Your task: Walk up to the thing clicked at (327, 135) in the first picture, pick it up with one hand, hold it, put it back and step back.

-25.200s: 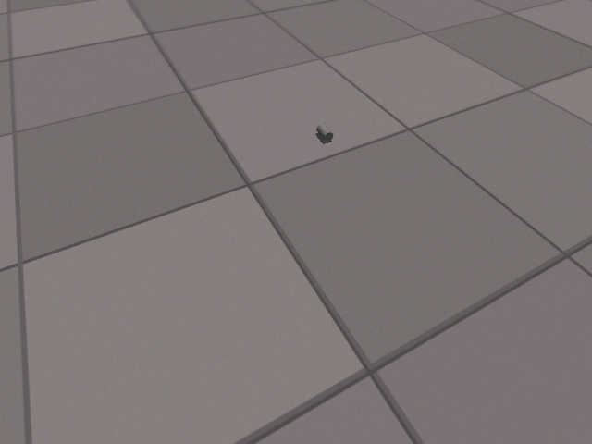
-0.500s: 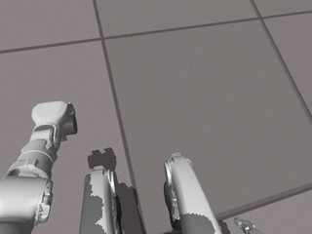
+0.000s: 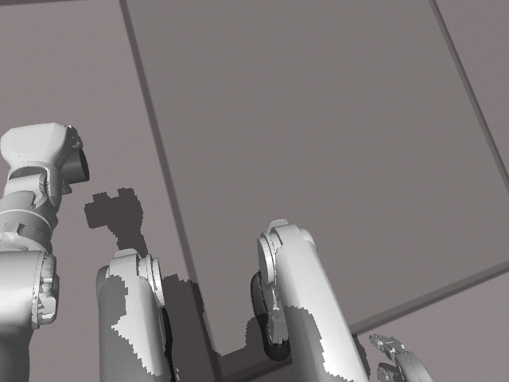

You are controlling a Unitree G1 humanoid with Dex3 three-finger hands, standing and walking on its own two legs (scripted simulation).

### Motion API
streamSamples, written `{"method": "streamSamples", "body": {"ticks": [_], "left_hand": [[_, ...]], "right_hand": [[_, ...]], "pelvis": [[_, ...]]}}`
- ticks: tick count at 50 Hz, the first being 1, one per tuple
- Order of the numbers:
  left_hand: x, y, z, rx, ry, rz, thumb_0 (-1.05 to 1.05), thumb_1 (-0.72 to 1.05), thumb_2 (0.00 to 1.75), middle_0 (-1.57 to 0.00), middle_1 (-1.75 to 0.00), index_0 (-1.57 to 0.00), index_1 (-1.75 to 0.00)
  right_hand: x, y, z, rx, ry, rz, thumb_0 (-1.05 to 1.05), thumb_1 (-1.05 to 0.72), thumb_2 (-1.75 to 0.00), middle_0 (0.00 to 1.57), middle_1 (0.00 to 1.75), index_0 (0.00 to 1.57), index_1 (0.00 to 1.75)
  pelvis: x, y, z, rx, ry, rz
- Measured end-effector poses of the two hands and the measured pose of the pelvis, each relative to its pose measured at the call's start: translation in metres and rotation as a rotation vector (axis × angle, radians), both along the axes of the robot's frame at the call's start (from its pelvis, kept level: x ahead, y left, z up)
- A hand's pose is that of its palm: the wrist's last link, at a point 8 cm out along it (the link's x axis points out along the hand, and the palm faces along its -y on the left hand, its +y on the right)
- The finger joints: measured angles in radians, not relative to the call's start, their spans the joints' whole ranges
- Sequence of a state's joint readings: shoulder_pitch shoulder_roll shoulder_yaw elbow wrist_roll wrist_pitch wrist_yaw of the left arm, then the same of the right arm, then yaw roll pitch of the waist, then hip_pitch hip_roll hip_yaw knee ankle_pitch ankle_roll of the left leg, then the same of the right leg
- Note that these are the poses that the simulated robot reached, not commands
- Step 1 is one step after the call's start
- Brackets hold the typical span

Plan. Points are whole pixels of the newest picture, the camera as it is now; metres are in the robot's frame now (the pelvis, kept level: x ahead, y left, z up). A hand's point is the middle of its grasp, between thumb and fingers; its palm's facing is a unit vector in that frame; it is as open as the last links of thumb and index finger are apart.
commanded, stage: crouch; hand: left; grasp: from above
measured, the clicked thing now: (54, 169) +0.47 +0.25 -0.20
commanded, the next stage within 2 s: lower in 0.54 s
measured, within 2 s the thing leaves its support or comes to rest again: neither
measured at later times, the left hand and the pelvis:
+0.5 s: hand (67, 172) +0.48 +0.24 -0.23, palm faces -0.46 -0.04 -0.89, open 8.5 cm; pelvis -0.01 +0.00 -0.05, yaw -1 degrees
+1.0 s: hand (75, 177) +0.48 +0.24 -0.29, palm faces -0.48 -0.05 -0.88, open 8.5 cm; pelvis +0.00 +0.00 -0.08, yaw -3 degrees
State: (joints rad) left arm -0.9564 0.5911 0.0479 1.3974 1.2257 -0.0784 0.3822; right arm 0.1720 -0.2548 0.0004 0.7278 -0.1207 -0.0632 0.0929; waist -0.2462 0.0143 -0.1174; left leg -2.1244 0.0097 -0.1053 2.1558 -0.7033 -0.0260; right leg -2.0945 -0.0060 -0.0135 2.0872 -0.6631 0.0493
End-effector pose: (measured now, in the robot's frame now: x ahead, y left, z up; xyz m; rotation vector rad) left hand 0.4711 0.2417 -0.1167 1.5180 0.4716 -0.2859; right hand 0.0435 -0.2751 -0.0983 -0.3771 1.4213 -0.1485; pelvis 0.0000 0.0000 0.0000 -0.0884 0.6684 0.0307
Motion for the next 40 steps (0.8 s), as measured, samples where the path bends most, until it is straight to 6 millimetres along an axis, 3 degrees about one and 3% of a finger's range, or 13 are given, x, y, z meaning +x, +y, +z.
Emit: {"method": "streamSamples", "body": {"ticks": [16, 40], "left_hand": [[0.001, -0.001, -0.048, -0.016, 0.008, -0.040, 0.00, 0.23, 0.23, -0.91, -0.21, -0.91, -0.21], [0.018, 0.005, -0.082, -0.009, 0.033, -0.012, 0.00, 0.22, 0.23, -0.93, -0.17, -0.93, -0.18]], "right_hand": [[-0.037, 0.008, -0.034, 0.016, 0.081, -0.018, 0.00, -0.91, -0.90, 0.20, 0.30, 0.21, 0.30], [-0.036, 0.008, -0.053, 0.029, 0.111, 0.029, 0.00, -0.91, -0.90, 0.20, 0.30, 0.21, 0.30]], "pelvis": [[-0.008, 0.002, -0.041, -0.009, -0.022, -0.003], [-0.005, 0.001, -0.066, -0.028, -0.030, -0.016]]}}
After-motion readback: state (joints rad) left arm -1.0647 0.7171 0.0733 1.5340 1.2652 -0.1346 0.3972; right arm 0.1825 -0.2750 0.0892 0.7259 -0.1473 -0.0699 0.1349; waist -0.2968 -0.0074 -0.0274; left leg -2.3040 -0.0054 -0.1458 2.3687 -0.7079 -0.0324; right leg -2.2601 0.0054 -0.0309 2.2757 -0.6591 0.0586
